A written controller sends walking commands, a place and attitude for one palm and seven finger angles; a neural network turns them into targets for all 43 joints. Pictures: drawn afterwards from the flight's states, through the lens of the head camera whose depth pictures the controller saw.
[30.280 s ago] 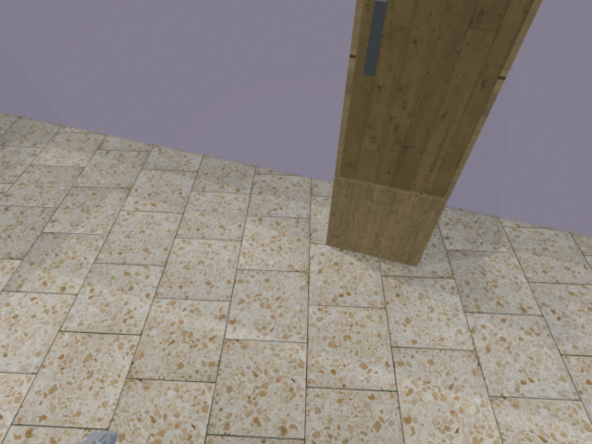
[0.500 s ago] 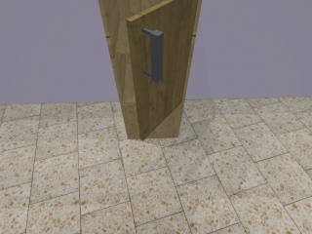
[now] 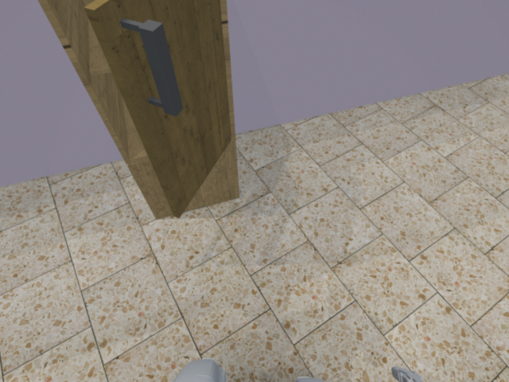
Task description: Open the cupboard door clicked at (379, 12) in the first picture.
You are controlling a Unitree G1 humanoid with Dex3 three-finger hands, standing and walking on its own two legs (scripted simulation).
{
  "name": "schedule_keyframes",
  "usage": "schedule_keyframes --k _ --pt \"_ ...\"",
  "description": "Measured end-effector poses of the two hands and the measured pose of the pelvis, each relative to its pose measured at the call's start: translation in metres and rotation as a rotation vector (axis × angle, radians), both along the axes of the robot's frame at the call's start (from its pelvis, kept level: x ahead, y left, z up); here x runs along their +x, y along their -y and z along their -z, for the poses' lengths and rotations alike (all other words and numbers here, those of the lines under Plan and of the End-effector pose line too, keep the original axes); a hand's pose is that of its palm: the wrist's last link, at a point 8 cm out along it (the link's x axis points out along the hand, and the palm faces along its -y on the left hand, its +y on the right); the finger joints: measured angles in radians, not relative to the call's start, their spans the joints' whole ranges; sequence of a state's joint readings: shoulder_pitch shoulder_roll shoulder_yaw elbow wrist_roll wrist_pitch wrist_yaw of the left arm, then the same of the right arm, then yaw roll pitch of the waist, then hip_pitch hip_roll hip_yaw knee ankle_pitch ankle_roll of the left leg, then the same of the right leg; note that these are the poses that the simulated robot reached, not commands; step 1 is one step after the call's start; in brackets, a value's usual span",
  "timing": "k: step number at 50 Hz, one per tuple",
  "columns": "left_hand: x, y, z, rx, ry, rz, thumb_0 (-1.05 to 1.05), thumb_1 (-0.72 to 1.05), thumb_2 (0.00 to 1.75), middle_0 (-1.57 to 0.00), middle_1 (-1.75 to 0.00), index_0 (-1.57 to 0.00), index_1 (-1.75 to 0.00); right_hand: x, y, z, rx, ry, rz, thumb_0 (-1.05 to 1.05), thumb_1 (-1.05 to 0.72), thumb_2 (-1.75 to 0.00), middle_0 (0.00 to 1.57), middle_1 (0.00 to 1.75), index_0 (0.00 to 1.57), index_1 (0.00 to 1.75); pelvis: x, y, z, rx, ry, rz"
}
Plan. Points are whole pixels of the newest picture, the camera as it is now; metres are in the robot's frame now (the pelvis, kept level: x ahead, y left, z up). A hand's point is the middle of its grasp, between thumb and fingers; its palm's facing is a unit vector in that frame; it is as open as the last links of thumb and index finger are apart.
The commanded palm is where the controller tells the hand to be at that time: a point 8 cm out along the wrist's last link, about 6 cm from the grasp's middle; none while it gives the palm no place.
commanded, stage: walk to a spot facing it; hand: left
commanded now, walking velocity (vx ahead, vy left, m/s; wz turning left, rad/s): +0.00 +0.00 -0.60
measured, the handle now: (152, 70) +0.57 +0.22 +0.14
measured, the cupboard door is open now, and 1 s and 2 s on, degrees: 48 48 48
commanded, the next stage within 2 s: none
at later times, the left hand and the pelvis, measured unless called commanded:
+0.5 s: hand (171, 377) +0.13 +0.16 -0.16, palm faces -0.30 -0.91 -0.27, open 7.4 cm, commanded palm none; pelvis +0.00 -0.02 +0.00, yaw -19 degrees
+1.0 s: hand (237, 322) +0.23 +0.05 -0.15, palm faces -0.58 -0.77 -0.25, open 7.4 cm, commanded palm none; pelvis +0.02 -0.05 +0.00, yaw -37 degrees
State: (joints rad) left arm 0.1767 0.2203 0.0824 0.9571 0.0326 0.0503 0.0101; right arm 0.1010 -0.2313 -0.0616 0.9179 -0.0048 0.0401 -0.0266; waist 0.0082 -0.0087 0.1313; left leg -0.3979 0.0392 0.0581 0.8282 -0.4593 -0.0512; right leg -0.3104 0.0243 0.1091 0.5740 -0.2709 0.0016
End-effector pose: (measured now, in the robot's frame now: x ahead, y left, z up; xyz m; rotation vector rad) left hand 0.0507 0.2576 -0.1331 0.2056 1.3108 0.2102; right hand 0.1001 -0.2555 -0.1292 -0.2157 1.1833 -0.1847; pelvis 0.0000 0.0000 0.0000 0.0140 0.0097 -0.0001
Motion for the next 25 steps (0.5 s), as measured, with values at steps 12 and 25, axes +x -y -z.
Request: schedule_keyframes --k 12,25 --pt "0.067 0.015 -0.003 -0.064 0.087 0.158 0.01 0.91 0.9 -0.2 -0.3 -0.2 -0.29 -0.055 -0.002 -0.008 -0.012 -0.029 0.072 0.01 -0.91 -0.9 0.21 0.3 0.2 0.3 -0.002 0.001 -0.004 -0.045 -0.005 0.134" --pt "0.092 0.052 -0.006 0.0 0.038 0.368 0.0 0.91 0.9 -0.2 -0.3 -0.2 -0.29 -0.11 0.038 0.001 -0.001 -0.048 0.336 0.01 -0.91 -0.9 0.2 0.3 0.2 0.3 -0.004 0.017 -0.001 0.002 -0.008 0.325"
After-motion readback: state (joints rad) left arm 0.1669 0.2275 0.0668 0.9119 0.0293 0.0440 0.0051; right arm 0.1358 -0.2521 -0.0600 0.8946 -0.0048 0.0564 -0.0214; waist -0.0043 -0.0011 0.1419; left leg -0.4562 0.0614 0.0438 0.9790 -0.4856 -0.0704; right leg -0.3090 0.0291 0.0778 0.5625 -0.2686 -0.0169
